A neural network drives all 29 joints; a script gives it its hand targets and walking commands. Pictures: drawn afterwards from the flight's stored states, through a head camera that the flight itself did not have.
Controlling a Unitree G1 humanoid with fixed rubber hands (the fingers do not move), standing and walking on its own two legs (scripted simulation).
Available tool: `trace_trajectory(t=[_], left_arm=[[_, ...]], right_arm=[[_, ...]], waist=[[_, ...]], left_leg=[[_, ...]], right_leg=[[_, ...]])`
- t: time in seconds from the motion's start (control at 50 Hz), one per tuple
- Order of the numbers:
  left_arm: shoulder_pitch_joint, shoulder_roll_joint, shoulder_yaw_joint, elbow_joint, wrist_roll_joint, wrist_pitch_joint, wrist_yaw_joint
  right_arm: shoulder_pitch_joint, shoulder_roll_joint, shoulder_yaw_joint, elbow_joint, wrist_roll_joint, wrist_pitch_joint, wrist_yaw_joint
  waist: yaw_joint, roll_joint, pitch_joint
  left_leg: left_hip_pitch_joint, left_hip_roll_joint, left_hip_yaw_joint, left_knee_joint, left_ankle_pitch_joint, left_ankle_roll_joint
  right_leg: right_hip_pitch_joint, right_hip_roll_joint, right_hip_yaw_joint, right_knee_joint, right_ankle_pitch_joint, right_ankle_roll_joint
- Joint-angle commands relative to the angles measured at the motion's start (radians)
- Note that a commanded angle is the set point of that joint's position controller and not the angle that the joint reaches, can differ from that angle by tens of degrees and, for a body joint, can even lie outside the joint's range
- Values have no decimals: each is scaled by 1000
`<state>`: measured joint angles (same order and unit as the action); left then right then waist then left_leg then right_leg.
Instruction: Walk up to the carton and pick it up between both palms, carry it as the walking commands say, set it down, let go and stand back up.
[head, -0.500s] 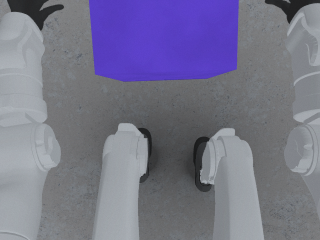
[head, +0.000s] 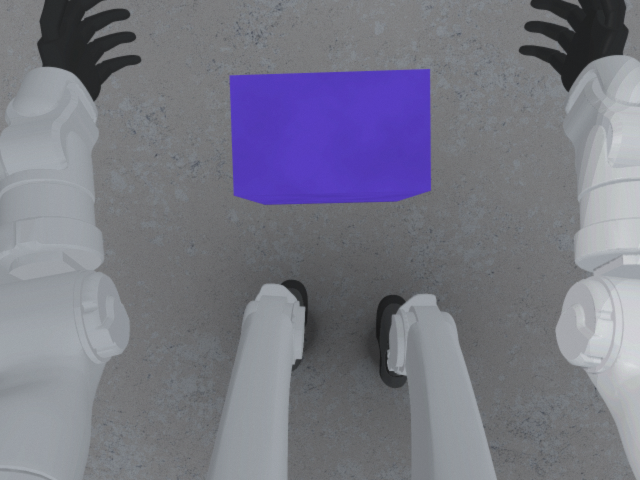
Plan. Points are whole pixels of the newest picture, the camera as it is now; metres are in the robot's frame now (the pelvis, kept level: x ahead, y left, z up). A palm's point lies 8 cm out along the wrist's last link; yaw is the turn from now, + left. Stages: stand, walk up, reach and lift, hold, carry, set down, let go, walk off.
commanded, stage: set down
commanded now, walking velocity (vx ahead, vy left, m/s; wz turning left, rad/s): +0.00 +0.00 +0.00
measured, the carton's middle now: (329, 151) +0.51 +0.05 -0.42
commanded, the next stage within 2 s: let go in 0.40 s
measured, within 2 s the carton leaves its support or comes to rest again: neither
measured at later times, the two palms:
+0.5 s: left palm (6, 44) +0.49 +0.29 +0.00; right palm out of the picture +0.53 -0.20 +0.00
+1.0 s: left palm out of the picture +0.32 +0.26 +0.10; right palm out of the picture +0.35 -0.22 +0.10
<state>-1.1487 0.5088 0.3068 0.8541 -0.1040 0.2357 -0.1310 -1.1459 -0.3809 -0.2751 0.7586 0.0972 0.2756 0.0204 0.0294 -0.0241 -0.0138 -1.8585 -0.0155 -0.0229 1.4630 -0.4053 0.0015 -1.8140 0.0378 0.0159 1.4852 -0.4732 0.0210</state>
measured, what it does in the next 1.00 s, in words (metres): rises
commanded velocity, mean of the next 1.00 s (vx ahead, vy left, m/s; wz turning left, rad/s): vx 0.00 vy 0.00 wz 0.00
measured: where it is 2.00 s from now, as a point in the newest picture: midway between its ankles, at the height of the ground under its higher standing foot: (340, 348)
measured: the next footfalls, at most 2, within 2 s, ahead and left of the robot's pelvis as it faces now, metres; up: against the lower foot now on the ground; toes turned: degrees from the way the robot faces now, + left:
none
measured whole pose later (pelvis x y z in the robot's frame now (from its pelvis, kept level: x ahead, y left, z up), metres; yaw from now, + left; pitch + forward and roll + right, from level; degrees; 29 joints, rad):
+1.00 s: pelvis +0.08 +0.00 +0.18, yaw +1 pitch +18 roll +0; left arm -0.10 0.25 0.13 0.54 -0.01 0.03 -0.09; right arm -0.11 -0.20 -0.13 0.56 0.00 0.04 0.04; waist 0.03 -0.01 -0.02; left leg -0.70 -0.02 -0.03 0.66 -0.27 0.00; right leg -0.66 0.02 0.04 0.66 -0.31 0.00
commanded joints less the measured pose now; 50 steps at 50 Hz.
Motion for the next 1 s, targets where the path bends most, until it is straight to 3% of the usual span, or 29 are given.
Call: trace_trajectory(t=[0.0,0.2,0.3,0.4,0.46,0.58,0.64,0.7,0.82,0.98], left_arm=[[-205,186,31,-114,7,-25,-3],[-122,136,47,-105,31,-58,-16],[-98,72,61,-26,68,-86,-19],[-29,65,94,-8,113,-99,-21],[37,75,87,-103,143,-100,-19],[330,49,25,-324,138,-96,-18],[465,26,-3,-398,128,-108,-15],[586,-21,-38,-417,114,-130,-12],[801,-105,-89,-354,94,-174,9],[1112,-173,-165,-421,96,-233,52]], right_arm=[[-208,-146,-27,-122,-6,-24,7],[-117,-117,-44,-115,-28,-56,30],[-101,-69,-49,-31,-64,-87,41],[-16,-44,-64,-11,-113,-101,33],[75,-51,-69,-90,-131,-107,15],[373,-31,11,-331,-82,-124,-3],[486,-17,27,-393,-76,-136,6],[593,10,35,-368,-78,-153,21],[794,64,86,-278,-89,-196,35],[1090,72,134,-308,-94,-270,15]], waist=[[29,36,-1084],[28,40,-1037],[27,36,-884],[23,23,-891],[3,34,-1021],[18,40,-1196],[19,30,-1096],[4,41,-925],[0,48,-558],[5,44,-374]], left_leg=[[813,-28,54,-175,370,-15],[998,-18,26,-391,502,-10],[949,-2,19,-449,467,-25],[974,-12,29,-470,476,-36],[1086,-26,22,-471,571,-31],[1304,-36,5,-511,766,-15],[1345,-27,-1,-564,717,-14],[1384,-11,-10,-623,634,-17],[1416,-3,-16,-753,457,-29],[1605,-2,-15,-877,496,-34]], right_leg=[[469,36,-82,-202,256,25],[627,32,-61,-422,386,22],[599,21,-63,-484,362,24],[691,20,-59,-520,392,29],[780,24,-59,-528,489,30],[950,22,-39,-577,625,26],[1003,19,-29,-627,587,18],[1024,16,-24,-684,506,10],[1107,9,-18,-796,363,0],[1329,9,-3,-930,422,0]])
